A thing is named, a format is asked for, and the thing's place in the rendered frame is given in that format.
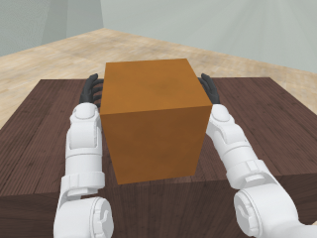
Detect robot right forearm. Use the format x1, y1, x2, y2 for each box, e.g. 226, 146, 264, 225
205, 104, 299, 219

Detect robot left forearm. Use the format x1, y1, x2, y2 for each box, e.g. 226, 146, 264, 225
53, 102, 105, 238

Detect pedestal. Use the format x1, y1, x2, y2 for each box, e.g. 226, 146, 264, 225
0, 76, 317, 238

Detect right robot hand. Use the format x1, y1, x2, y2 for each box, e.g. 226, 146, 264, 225
197, 72, 221, 105

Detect left robot hand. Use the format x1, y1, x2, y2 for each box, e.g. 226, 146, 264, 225
78, 73, 104, 108

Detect right robot upper arm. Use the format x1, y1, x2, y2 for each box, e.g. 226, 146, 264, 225
234, 182, 317, 238

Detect left robot upper arm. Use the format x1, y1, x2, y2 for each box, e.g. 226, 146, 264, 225
54, 196, 114, 238

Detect carton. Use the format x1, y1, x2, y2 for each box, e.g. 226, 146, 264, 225
99, 59, 213, 184

